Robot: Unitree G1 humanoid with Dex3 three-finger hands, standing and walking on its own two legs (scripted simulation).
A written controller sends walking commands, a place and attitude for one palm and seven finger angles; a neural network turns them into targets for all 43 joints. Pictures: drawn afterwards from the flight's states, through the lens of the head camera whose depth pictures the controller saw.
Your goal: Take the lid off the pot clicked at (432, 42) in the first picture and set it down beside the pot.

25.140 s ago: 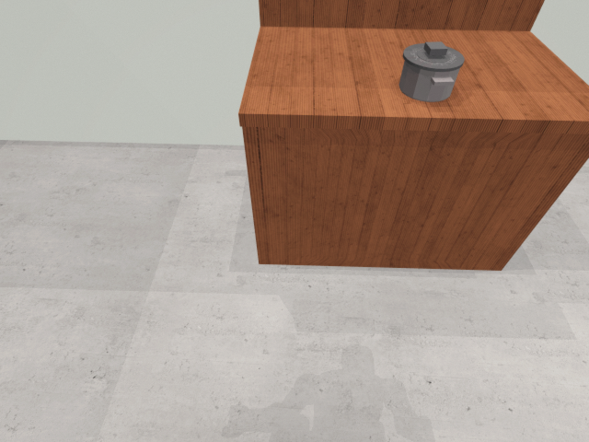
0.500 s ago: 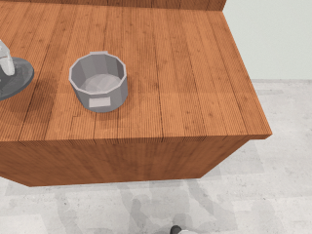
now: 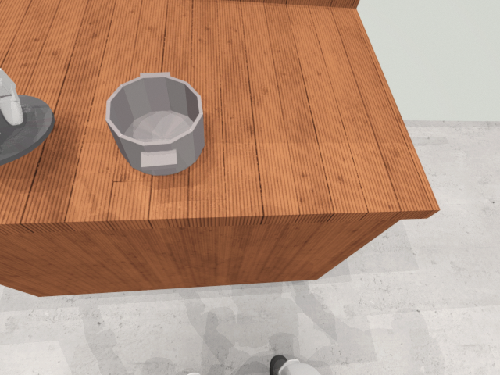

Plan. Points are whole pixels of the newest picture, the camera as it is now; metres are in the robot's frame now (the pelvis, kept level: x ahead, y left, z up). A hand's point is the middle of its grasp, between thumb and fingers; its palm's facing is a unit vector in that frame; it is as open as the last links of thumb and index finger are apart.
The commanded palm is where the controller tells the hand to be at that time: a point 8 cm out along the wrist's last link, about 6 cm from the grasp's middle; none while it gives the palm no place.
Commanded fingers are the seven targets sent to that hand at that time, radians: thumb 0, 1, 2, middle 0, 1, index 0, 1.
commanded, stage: lower the lid onto the table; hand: left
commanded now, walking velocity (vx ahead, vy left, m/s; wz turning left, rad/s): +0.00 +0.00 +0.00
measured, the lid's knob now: out of the picture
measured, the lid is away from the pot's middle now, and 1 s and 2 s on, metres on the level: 0.24 0.24 0.25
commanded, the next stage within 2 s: open the fingers wide in 0.74 s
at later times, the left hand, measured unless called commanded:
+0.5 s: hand out of the picture +0.47 +0.35 +0.07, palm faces -0.53 -0.13 -0.84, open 5.7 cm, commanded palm +0.55 +0.35 +0.13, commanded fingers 0.00 0.72 0.93 -0.64 -1.03 -0.92 -1.15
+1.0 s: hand out of the picture +0.45 +0.35 +0.05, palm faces -0.50 -0.10 -0.86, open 5.6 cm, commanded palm +0.49 +0.34 +0.11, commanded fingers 0.00 0.62 0.74 -0.55 -1.05 -0.76 -1.14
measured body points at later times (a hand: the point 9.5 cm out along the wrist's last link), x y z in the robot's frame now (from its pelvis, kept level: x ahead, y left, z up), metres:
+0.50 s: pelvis +0.00 +0.01 -0.01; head +0.12 +0.05 +0.42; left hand +0.49 +0.35 +0.12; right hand -0.04 -0.27 -0.11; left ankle -0.06 +0.07 -0.72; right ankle +0.00 -0.18 -0.72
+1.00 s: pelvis -0.01 +0.02 -0.01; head +0.11 +0.04 +0.42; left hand +0.48 +0.35 +0.10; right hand -0.03 -0.26 -0.12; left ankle -0.06 +0.07 -0.72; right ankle +0.00 -0.18 -0.72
